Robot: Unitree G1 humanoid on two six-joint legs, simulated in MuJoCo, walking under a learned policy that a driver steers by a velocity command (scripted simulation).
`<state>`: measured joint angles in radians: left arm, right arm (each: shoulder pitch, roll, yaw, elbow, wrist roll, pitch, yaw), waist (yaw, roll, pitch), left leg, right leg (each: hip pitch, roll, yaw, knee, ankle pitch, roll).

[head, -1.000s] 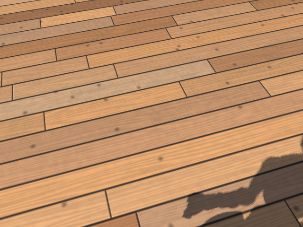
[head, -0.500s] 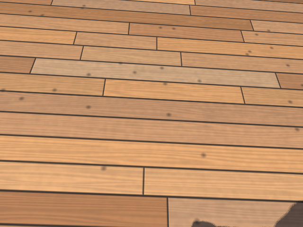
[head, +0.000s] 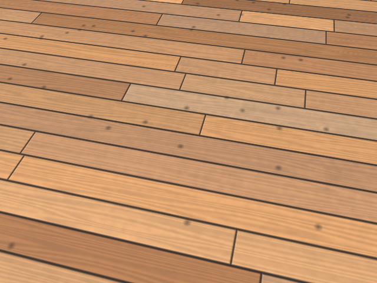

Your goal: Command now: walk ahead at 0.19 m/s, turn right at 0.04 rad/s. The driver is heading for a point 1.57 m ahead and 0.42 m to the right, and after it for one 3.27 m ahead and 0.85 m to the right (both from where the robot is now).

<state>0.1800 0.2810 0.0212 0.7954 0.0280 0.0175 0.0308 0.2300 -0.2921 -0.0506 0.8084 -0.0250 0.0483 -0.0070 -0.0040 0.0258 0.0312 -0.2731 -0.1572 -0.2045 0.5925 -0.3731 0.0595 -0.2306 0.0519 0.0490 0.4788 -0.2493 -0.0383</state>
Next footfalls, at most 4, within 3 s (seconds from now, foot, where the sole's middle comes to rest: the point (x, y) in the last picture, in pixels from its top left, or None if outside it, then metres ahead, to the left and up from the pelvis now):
0.36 left None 0.20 0.11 -0.77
0.84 right None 0.44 -0.17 -0.77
1.40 left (252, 207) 0.79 -0.20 -0.77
1.92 right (300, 156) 1.03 -0.44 -0.77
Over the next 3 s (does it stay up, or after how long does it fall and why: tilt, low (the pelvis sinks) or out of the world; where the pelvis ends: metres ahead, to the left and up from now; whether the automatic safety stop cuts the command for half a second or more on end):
stays up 1.43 -0.34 -0.02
